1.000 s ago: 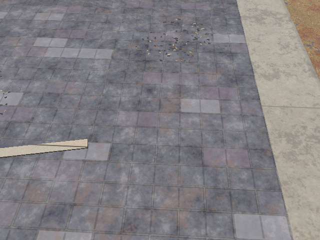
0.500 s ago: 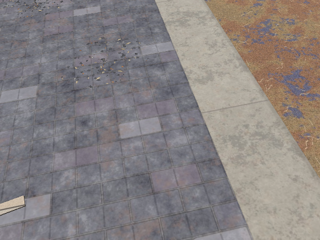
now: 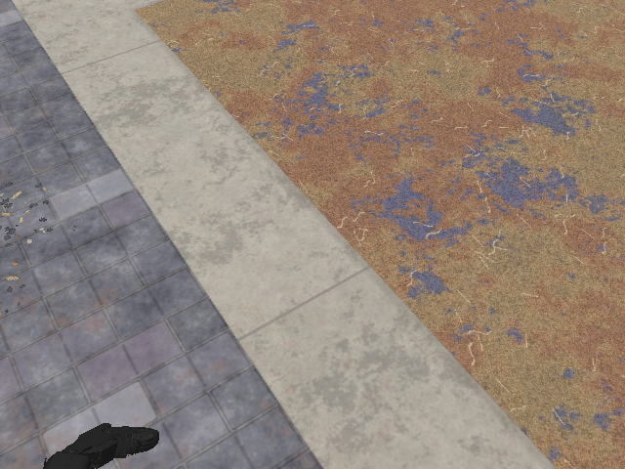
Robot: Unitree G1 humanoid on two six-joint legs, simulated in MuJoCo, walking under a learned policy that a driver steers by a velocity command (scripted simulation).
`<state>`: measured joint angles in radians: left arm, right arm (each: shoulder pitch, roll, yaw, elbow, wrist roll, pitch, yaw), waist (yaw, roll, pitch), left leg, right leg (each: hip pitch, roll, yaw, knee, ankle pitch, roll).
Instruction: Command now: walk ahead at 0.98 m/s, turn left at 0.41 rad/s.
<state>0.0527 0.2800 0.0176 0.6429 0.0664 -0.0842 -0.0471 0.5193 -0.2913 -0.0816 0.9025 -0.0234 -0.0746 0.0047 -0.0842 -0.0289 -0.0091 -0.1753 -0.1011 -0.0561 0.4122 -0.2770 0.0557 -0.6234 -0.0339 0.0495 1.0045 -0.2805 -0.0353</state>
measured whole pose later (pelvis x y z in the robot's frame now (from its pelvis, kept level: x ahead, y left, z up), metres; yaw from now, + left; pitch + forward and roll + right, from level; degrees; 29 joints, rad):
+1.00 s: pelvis +0.63 +0.15 -0.01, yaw +45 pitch +3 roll +0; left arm 0.05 0.29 0.01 0.64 0.04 -0.03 -0.04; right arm 0.45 -0.32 -0.06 0.75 -0.01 -0.07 0.02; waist -0.11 -0.01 -0.01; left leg 0.09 -0.13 -0.25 0.27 -0.38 0.12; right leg -0.57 -0.05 -0.01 0.54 -0.05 0.00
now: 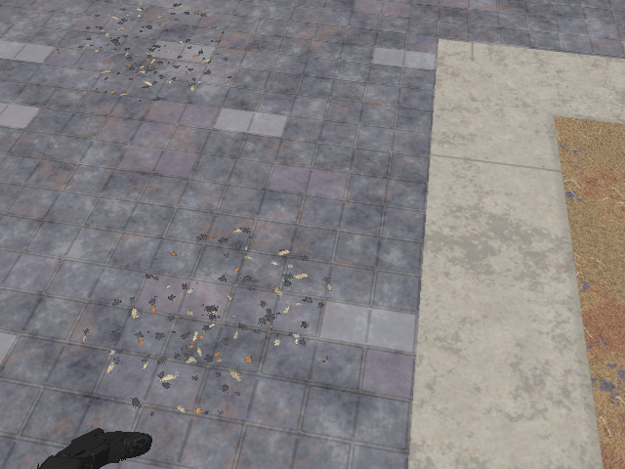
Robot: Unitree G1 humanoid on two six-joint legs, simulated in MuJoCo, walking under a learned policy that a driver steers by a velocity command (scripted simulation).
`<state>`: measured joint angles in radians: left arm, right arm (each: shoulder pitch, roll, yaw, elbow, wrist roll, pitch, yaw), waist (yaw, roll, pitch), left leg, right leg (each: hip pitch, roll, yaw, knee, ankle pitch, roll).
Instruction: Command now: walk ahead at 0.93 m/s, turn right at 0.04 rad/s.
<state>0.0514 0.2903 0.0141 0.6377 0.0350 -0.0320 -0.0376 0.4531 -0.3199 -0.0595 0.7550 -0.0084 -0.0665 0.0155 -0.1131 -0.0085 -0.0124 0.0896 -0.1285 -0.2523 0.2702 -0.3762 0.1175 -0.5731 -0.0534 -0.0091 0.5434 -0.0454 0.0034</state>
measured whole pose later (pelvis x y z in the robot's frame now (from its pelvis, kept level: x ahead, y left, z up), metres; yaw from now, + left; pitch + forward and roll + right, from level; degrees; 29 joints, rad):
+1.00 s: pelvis +0.64 -0.12 +0.00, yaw +7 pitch -1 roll +1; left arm 0.06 0.24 -0.02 0.66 0.01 0.01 0.04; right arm 0.31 -0.33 -0.10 0.76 -0.02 0.04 0.00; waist -0.09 0.02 0.08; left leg -0.40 -0.14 -0.12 0.99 -0.51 0.00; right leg -0.36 0.01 0.02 0.53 -0.15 -0.02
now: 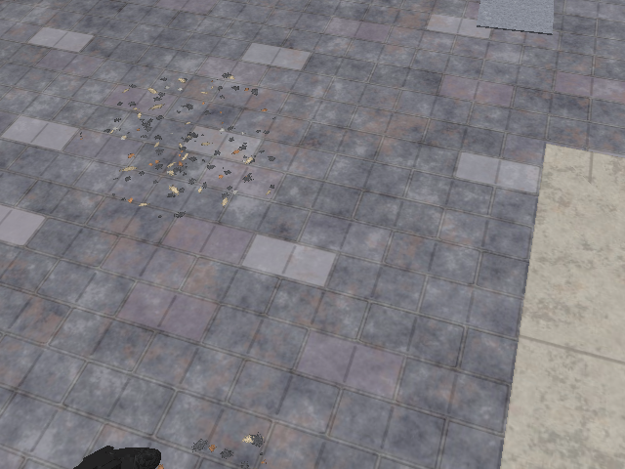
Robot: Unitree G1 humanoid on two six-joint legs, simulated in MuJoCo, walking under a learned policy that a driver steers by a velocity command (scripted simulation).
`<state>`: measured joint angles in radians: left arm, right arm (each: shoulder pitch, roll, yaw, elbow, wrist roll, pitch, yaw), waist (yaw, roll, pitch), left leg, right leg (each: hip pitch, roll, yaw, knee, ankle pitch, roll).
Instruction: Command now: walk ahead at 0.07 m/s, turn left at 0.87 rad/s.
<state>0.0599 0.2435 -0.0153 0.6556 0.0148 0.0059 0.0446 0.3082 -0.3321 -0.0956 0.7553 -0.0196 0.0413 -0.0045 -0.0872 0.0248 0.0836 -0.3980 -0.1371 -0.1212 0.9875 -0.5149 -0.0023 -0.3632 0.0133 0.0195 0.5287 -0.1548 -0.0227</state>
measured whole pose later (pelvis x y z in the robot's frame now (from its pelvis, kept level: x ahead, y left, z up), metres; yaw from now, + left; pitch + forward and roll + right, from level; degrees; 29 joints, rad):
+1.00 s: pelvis +0.01 +0.01 +0.00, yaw +0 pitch +0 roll +1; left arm 0.24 0.32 0.08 0.67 0.00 0.07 -0.02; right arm 0.17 -0.31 -0.05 0.72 -0.03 0.04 -0.02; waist 0.00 0.04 0.08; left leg -0.46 0.01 0.02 1.04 -0.46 -0.04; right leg -0.25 0.07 0.02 0.53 -0.29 -0.08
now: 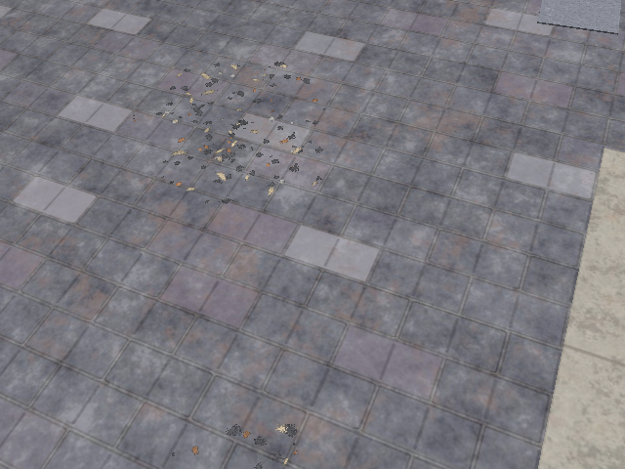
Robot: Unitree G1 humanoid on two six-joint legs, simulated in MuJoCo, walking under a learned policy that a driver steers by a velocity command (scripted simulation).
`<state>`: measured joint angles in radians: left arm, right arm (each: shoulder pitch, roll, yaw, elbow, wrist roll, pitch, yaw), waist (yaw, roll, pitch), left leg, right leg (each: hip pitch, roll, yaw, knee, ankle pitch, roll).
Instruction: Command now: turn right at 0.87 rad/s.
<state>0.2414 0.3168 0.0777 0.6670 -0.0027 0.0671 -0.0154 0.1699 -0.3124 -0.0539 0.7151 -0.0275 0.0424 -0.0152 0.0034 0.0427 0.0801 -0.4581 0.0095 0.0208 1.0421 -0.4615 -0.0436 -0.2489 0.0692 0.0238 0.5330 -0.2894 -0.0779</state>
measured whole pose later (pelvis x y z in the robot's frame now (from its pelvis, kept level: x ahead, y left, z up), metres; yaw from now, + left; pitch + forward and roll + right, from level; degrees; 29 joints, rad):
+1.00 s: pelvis +0.04 -0.01 +0.01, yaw +12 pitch +0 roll +1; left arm 0.18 0.28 0.01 0.69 0.03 0.01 0.05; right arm 0.22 -0.36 -0.10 0.76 -0.02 0.08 0.05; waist -0.01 0.06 0.07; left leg -0.50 -0.04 -0.07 1.11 -0.38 -0.06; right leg -0.17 0.02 -0.07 0.39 -0.24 -0.06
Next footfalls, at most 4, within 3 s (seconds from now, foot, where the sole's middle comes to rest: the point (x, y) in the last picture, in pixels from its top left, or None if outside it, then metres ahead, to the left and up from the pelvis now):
0.36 left None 0.13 0.10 -0.77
0.78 right None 0.08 -0.09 -0.77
1.28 left None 0.03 0.12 -0.77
1.96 right None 0.43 -0.12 -0.77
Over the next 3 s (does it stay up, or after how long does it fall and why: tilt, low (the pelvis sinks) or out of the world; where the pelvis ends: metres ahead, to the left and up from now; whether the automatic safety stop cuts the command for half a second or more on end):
stays up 1.18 -0.23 0.00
